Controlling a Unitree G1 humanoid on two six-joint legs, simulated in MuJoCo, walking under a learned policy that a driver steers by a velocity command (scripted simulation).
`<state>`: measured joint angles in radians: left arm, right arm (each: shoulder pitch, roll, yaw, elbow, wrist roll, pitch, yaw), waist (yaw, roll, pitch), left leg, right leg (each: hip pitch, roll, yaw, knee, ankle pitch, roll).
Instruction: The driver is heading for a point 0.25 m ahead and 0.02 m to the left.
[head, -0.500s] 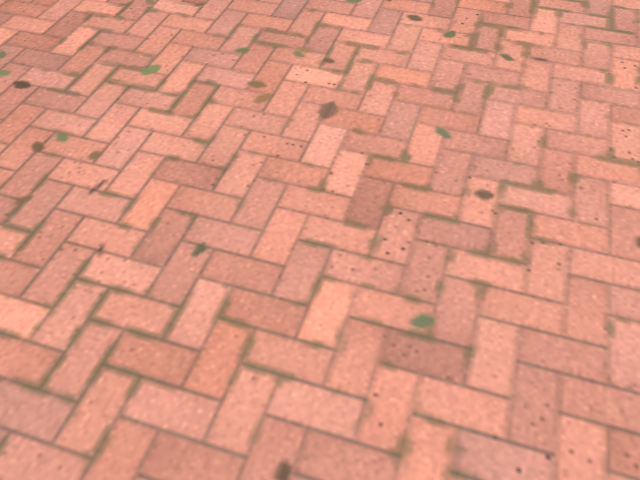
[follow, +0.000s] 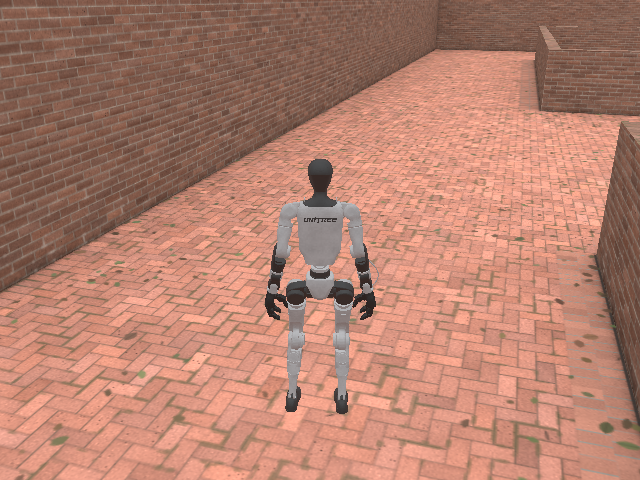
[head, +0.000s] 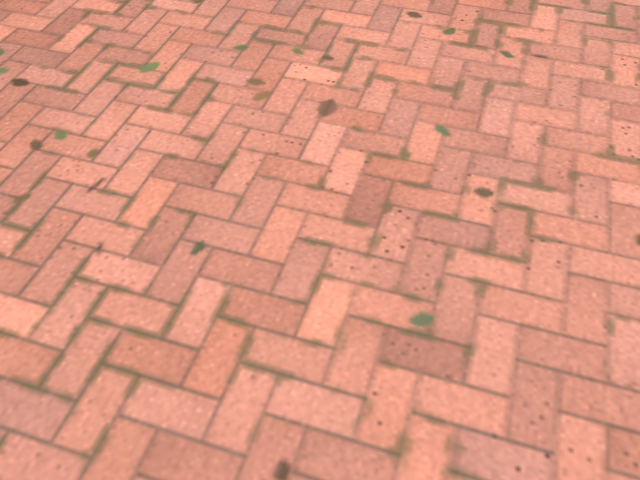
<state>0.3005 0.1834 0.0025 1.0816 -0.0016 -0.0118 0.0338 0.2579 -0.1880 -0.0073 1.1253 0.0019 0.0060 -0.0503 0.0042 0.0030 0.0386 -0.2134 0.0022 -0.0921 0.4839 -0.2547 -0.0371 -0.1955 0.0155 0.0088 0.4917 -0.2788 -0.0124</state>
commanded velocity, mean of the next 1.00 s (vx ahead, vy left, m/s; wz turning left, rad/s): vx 0.04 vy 0.00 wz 0.00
